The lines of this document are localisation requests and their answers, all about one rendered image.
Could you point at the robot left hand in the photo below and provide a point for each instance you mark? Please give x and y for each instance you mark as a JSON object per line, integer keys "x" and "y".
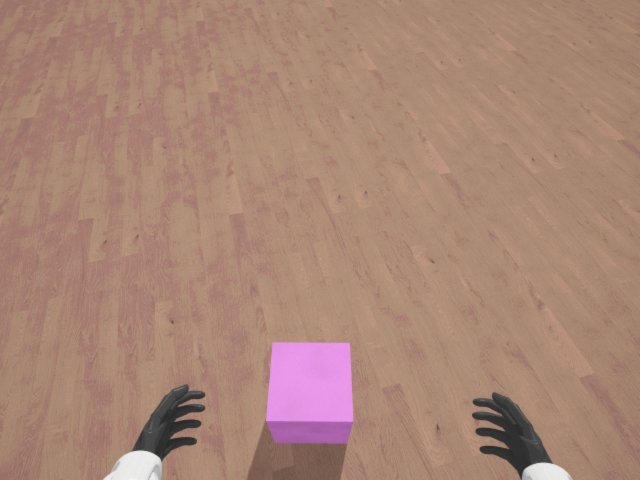
{"x": 156, "y": 434}

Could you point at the carton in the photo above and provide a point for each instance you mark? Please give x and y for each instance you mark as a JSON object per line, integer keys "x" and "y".
{"x": 310, "y": 393}

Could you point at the robot right hand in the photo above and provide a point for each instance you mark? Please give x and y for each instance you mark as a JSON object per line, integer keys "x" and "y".
{"x": 525, "y": 446}

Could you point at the robot left forearm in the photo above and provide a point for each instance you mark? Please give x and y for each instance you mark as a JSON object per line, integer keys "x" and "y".
{"x": 137, "y": 465}

